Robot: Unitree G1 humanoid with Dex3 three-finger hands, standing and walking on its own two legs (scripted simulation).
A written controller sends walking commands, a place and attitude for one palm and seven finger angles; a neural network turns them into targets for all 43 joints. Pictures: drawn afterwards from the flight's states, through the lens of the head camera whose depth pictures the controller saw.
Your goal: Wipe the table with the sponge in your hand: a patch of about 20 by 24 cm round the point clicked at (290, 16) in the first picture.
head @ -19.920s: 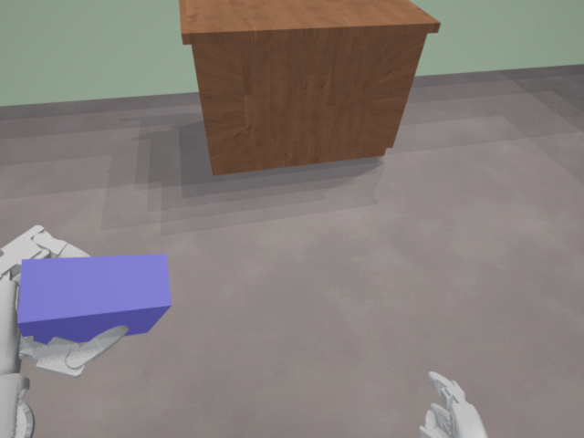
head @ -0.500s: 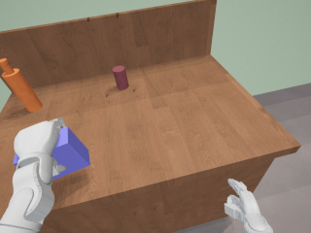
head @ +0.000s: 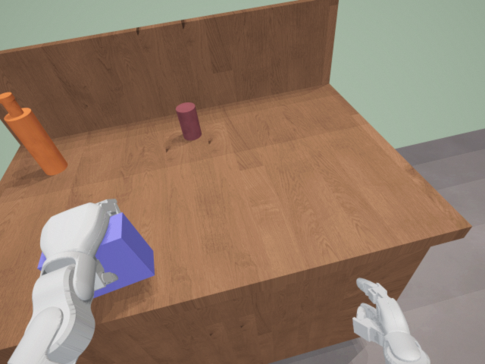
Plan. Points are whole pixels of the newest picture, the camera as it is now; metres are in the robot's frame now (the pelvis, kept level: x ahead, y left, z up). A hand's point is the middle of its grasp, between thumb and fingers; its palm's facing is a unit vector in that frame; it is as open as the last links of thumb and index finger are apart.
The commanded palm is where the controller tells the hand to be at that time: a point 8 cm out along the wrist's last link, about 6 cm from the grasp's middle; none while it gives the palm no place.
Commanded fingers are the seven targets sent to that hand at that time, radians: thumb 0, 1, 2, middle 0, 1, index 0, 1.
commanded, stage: lower the sponge onto the table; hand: left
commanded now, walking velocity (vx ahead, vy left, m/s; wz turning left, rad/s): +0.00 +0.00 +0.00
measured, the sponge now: (108, 264) +0.24 +0.27 +0.06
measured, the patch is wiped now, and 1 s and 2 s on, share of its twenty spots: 0.00 0.00 0.25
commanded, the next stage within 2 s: wipe forward along the first lane in 1.18 s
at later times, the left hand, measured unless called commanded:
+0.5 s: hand (106, 263) +0.23 +0.27 +0.08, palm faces -0.04 -0.10 -0.99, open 9.7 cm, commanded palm +0.21 +0.26 +0.15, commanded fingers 0.00 0.10 1.30 -1.20 -1.60 -1.20 -1.60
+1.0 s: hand (108, 265) +0.23 +0.27 +0.06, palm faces -0.03 -0.09 -1.00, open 9.7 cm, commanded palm +0.21 +0.26 +0.13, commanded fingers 0.00 0.10 1.30 -1.20 -1.60 -1.20 -1.60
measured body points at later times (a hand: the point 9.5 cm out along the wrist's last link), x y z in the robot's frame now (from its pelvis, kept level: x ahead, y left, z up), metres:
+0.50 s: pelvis +0.00 +0.00 +0.00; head -0.02 -0.05 +0.45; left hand +0.23 +0.27 +0.13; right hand +0.25 -0.20 -0.08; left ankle +0.02 +0.14 -0.74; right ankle +0.00 -0.12 -0.74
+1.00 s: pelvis +0.00 +0.01 +0.00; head -0.01 -0.03 +0.45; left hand +0.23 +0.27 +0.12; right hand +0.24 -0.20 -0.08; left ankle +0.02 +0.14 -0.74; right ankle +0.00 -0.12 -0.74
